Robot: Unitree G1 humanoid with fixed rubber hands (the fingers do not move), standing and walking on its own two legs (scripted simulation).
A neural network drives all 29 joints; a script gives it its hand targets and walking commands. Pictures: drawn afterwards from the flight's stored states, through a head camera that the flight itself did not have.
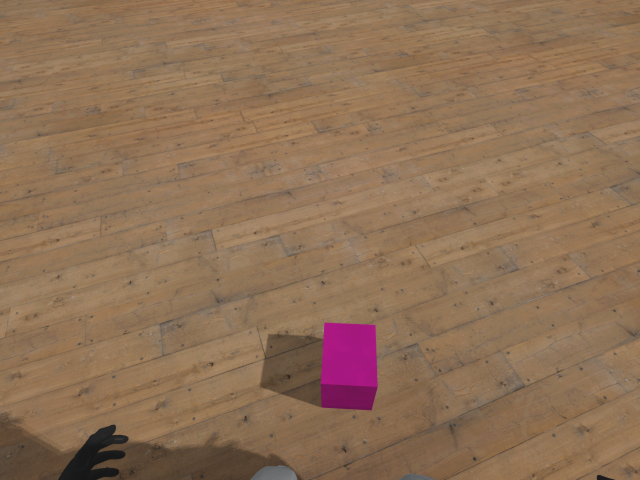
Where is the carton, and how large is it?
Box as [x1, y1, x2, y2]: [321, 323, 377, 409]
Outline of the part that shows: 324,323 321,373 322,407 371,409 377,387 374,325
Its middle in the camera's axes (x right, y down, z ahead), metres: +0.08 +0.37 +1.15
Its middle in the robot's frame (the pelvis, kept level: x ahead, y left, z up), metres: +0.53 -0.02 -0.64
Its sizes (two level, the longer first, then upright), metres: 0.180 0.148 0.188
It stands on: the floor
